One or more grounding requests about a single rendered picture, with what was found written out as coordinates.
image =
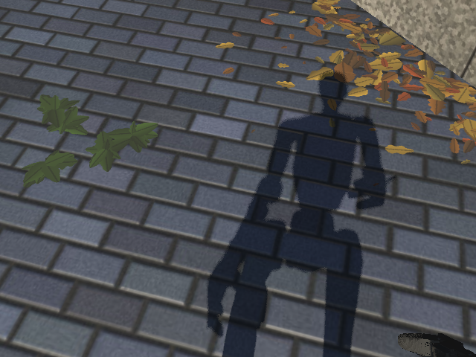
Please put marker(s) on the right robot hand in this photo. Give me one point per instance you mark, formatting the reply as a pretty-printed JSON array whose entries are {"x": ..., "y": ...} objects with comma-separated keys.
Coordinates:
[{"x": 428, "y": 345}]

